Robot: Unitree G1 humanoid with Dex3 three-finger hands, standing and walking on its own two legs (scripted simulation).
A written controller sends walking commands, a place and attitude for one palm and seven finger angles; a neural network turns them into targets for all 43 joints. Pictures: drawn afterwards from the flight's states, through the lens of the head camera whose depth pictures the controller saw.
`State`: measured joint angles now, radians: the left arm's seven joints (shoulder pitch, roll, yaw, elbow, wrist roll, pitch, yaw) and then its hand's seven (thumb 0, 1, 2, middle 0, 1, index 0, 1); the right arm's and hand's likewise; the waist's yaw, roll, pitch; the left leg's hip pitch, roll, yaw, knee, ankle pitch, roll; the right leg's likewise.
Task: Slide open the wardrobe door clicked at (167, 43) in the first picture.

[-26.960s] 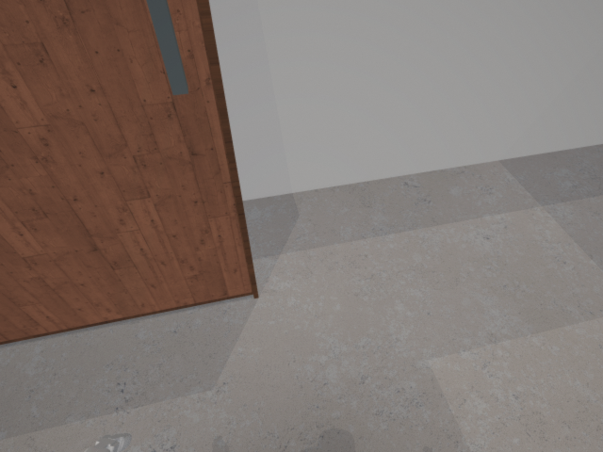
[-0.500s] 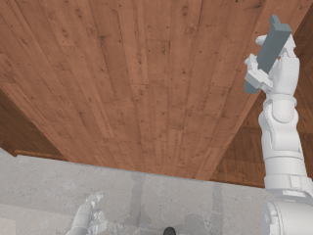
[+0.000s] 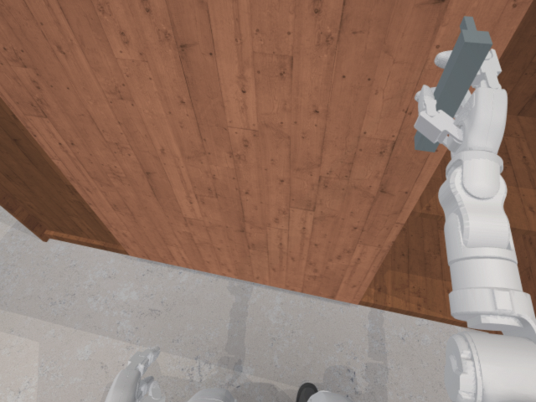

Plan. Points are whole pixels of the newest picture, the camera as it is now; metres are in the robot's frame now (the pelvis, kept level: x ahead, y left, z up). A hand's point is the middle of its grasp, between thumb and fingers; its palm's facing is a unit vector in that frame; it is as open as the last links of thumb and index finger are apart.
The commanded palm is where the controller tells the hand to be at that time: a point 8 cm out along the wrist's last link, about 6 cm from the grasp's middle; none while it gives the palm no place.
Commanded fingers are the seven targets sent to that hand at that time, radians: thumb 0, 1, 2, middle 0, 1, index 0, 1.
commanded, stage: stop walking and hold the door there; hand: right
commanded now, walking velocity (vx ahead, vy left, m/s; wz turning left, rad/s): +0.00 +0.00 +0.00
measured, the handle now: (444, 88) +0.48 -0.21 +0.20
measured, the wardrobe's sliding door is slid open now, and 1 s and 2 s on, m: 0.47 0.47 0.47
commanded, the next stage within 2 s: loosen the grip on the handle in 0.54 s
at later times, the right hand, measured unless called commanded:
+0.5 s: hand (425, 114) +0.44 -0.18 +0.19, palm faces +0.31 +0.94 -0.12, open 6.7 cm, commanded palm +0.41 -0.21 +0.18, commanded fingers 0.00 -0.90 -0.90 0.45 1.40 0.45 1.40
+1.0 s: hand (430, 115) +0.44 -0.19 +0.19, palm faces +0.31 +0.94 -0.12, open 11.9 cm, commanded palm +0.40 -0.23 +0.19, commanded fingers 0.00 0.55 -0.20 0.33 1.25 0.33 1.25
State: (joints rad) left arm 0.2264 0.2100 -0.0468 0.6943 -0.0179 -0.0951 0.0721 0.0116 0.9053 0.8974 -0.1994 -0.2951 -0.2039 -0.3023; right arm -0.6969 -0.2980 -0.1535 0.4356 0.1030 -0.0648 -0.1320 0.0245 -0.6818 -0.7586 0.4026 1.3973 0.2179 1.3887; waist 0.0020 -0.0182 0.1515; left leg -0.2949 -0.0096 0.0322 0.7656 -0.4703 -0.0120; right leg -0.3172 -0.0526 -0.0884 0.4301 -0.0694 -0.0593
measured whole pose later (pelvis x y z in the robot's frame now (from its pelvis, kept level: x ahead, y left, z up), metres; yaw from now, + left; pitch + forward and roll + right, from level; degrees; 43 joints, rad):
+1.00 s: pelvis +0.00 +0.04 -0.02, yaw +0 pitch +1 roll +1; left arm 0.28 0.25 0.00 0.72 0.00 -0.10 0.03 0.01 0.90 0.90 -0.20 -0.30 -0.21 -0.30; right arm -0.70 -0.42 -0.30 0.64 0.02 -0.07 -0.06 0.00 0.25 -0.37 0.43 1.37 0.38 1.34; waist 0.06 0.00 -0.01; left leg -0.26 -0.02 0.09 0.63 -0.39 0.03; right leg -0.48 -0.07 -0.06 0.60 -0.14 0.00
